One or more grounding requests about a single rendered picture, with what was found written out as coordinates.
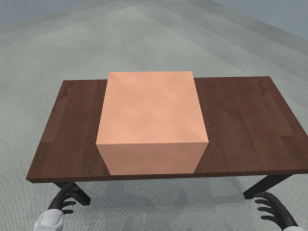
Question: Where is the carton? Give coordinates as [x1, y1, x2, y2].
[96, 71, 209, 175]

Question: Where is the left robot forearm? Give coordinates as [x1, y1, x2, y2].
[33, 209, 64, 231]

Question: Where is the right robot hand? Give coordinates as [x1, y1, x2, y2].
[254, 191, 298, 231]

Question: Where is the table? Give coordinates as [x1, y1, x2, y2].
[26, 76, 308, 206]

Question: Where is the left robot hand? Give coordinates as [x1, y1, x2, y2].
[47, 182, 80, 215]

